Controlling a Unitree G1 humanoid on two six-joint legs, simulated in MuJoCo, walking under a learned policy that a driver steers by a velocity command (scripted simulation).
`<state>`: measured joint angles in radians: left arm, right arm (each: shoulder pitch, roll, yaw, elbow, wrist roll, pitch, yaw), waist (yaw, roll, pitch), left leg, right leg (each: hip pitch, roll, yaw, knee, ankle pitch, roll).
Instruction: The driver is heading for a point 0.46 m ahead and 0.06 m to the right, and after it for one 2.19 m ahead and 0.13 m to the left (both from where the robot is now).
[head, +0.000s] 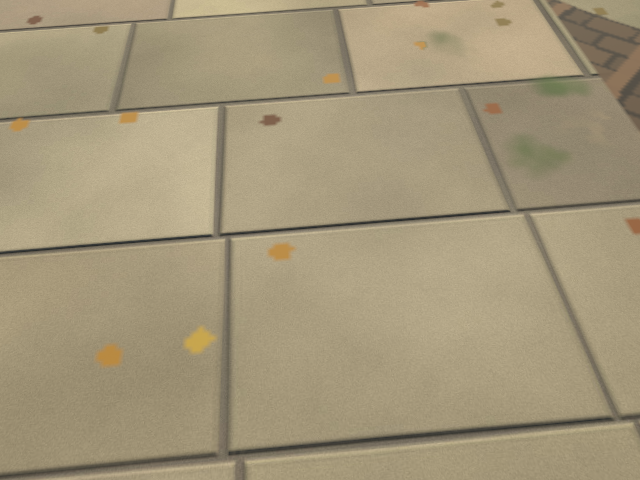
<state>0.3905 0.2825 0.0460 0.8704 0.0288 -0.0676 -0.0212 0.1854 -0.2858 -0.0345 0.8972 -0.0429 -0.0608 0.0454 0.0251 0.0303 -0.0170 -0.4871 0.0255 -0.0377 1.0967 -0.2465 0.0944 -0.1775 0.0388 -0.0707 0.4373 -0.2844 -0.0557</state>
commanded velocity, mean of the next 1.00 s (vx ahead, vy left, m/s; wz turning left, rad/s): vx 0.50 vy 0.00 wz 0.00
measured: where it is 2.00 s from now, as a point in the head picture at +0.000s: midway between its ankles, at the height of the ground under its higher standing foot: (324, 435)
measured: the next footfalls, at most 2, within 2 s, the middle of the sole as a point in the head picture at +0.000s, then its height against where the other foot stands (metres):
left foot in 0.34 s outside the picture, level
right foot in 0.76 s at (368, 399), level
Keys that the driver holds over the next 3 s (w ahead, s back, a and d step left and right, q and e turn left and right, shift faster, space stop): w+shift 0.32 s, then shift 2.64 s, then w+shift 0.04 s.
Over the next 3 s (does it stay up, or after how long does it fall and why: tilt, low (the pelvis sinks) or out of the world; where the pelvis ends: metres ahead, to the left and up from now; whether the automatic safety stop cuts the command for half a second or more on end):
stays up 0.65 0.08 0.00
